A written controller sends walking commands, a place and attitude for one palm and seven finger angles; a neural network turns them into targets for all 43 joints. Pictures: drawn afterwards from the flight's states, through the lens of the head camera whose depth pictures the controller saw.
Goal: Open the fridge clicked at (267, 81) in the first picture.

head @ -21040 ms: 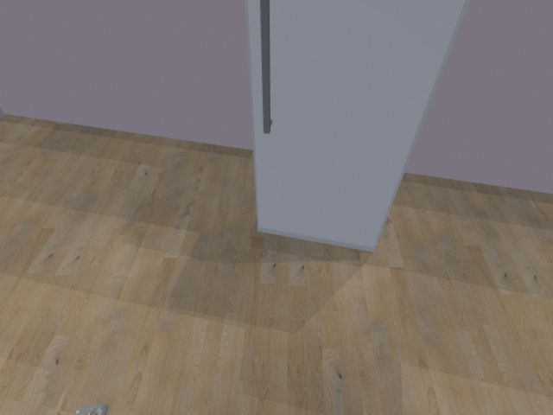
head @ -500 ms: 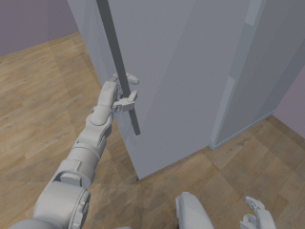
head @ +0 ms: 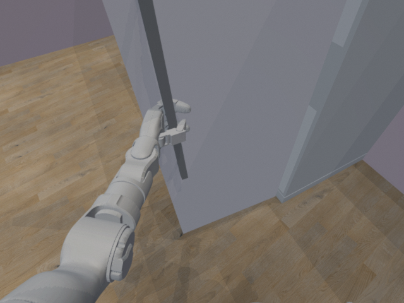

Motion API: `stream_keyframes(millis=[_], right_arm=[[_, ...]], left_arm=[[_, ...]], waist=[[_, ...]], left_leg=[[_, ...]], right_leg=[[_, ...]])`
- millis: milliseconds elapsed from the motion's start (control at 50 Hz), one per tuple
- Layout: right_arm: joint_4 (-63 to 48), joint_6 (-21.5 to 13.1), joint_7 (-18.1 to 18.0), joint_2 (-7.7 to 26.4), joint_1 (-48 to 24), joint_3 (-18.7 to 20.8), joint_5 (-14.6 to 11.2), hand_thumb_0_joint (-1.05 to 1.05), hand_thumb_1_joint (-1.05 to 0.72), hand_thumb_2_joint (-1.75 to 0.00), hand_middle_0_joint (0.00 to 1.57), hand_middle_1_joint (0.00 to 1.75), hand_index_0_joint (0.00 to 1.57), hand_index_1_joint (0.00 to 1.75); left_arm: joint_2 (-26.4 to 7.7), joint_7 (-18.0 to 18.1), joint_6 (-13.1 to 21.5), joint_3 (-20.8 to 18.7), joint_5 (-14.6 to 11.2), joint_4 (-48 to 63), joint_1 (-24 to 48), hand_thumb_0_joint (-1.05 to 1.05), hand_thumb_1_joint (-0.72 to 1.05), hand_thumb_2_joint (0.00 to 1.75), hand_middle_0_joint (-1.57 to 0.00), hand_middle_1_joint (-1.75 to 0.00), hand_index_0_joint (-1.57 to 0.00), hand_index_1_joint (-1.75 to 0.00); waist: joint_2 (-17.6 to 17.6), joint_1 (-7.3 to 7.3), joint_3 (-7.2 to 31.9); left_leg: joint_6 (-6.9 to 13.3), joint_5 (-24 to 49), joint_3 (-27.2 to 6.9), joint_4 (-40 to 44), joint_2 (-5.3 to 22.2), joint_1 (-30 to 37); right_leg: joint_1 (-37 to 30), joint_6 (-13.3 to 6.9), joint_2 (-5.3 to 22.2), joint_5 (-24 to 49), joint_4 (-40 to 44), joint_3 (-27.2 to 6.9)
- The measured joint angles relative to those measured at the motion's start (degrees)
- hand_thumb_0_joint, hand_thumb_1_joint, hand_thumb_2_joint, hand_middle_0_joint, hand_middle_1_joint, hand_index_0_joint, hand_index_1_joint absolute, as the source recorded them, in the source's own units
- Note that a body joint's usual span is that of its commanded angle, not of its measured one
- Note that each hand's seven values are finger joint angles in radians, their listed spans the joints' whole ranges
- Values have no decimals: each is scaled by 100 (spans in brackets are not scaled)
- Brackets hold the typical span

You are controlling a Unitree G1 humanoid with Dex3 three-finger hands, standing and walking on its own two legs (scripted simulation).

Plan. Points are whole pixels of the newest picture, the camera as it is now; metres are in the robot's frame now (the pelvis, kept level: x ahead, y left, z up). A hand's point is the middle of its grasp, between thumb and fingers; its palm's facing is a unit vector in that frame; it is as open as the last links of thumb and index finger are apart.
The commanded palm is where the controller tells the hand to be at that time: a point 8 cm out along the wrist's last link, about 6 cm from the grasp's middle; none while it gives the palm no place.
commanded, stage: stop walking and hold the door back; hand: left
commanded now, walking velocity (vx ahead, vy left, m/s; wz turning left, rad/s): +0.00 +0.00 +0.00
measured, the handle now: (168, 111) +0.48 +0.06 +0.11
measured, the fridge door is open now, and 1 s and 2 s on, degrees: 84 75 70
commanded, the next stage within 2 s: loosen the grip on the handle in 0.66 s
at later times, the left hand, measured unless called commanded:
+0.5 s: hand (170, 115) +0.49 +0.06 +0.09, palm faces -0.21 -0.97 -0.10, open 5.3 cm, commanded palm +0.49 +0.12 +0.07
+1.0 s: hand (168, 110) +0.50 +0.07 +0.09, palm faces -0.16 -0.98 -0.11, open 7.9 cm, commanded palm +0.48 +0.12 +0.09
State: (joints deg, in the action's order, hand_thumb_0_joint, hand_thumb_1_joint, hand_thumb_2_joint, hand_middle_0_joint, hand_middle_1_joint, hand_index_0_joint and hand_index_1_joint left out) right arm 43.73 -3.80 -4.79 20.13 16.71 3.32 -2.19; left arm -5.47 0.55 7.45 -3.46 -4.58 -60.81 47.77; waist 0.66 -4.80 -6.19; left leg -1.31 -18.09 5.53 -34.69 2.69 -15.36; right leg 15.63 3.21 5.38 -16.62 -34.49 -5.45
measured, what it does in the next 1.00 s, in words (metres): steps on the spot: left foot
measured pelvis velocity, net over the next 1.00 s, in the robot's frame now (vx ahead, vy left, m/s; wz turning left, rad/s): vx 0.03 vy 0.01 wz -0.03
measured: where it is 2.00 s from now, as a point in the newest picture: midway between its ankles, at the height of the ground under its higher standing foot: outside the picture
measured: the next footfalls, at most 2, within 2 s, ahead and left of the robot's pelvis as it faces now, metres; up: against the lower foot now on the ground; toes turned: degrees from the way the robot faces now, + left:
left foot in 0.02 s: +0.09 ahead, +0.15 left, +0.00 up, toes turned +0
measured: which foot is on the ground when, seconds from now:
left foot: up 0.00-0.00, down 0.02-1.00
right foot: down 0.00-1.00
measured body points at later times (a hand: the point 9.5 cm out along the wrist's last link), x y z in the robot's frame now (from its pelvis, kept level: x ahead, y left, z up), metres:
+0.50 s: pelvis +0.05 +0.04 +0.00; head +0.09 +0.02 +0.44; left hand +0.50 +0.11 +0.10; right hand +0.14 -0.22 -0.13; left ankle +0.05 +0.15 -0.73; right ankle +0.03 -0.11 -0.73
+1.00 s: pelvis +0.03 +0.01 -0.01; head +0.07 +0.01 +0.44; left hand +0.51 +0.12 +0.10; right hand +0.06 -0.26 -0.12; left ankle +0.05 +0.15 -0.73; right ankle +0.03 -0.11 -0.73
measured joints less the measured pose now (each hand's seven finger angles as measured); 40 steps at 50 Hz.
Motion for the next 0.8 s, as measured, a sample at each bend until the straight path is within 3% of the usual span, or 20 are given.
stream_keyframes(millis=[20,40,80,120,160,240,280,320,340,440,760,800], right_arm=[[-72,-34,-3,85,16,36,14,1,-91,-89,20,29,20,30],[-46,-42,-14,28,-71,74,9,1,-91,-89,20,29,20,30],[-16,-15,-9,-209,-203,41,-30,1,-91,-89,19,29,20,30],[-77,-51,-14,-371,-219,-92,-23,1,-91,-89,19,29,20,30],[-91,-71,13,-434,-245,-196,-43,1,-91,-89,19,29,20,30],[-11,-22,4,-627,-392,-345,-85,1,-91,-89,20,29,20,30],[-19,-43,-30,-679,-434,-442,-60,1,-91,-89,20,29,20,30],[-69,-55,-51,-674,-427,-493,-33,1,-91,-89,20,30,21,30],[-81,-68,-45,-658,-414,-481,-27,1,-91,-89,20,30,21,30],[-49,-94,26,-697,-348,-385,17,1,-91,-89,20,30,21,30],[-132,208,-37,-591,-139,-268,54,1,-91,-89,20,29,21,30],[-160,-12,-3,-696,-106,-244,107,1,-91,-89,20,29,21,30]], left_arm=[[44,-35,40,46,-4,31,45,4,72,83,-40,-137,-44,-140],[12,-81,85,128,-27,84,95,4,72,83,-41,-137,-44,-140],[-67,-113,175,265,-111,156,95,4,73,83,-42,-138,-45,-140],[-86,-116,231,295,-96,269,4,4,72,83,-43,-139,-44,-140],[-27,-94,287,255,-5,279,-7,3,71,83,-44,-139,-43,-140],[61,-52,68,231,29,252,72,-2,71,82,-44,-139,-43,-140],[65,-49,-6,239,55,207,138,-3,71,82,-44,-139,-44,-140],[55,-53,-30,244,80,120,218,-2,71,83,-44,-139,-45,-140],[54,-51,-29,264,75,60,268,-2,71,83,-44,-139,-45,-140],[28,-29,100,333,42,-144,370,-1,73,82,-43,-139,-44,-140],[-110,151,134,466,35,604,-315,-2,74,82,-45,-140,-38,-140],[-213,-55,133,195,372,484,-225,-2,70,81,-45,-139,-39,-140]], waist=[[165,39,92],[103,81,82],[-149,275,40],[-124,365,51],[145,309,-18],[202,301,-112],[139,300,-119],[135,281,-73],[169,287,-29],[90,376,82],[116,289,275],[-64,239,280]], left_leg=[[65,222,-100,342,126,151],[2,364,-94,205,141,70],[-115,65,91,-147,122,37],[-157,-173,143,-287,180,37],[-123,-283,-17,-578,288,-61],[-44,-832,-294,-1268,11,-395],[-20,-620,-235,-948,-75,-389],[10,343,-160,-229,-63,-217],[46,448,-142,-55,-14,-137],[137,-89,16,-116,47,-139],[56,4,55,159,166,-67],[56,82,110,297,60,-12]], right_leg=[[180,0,-148,-156,-264,56],[348,-43,-153,-386,-607,44],[557,-132,-172,-855,-1095,72],[548,-233,-284,-783,-1028,309],[348,-318,-379,-171,-749,469],[81,-275,-293,-314,-379,516],[5,-237,-241,-225,-179,476],[-5,-171,-257,-211,-132,462],[24,-137,-306,-245,-173,461],[46,-71,-346,-247,-75,349],[-59,-120,-466,-76,338,335],[43,-193,-394,42,164,260]])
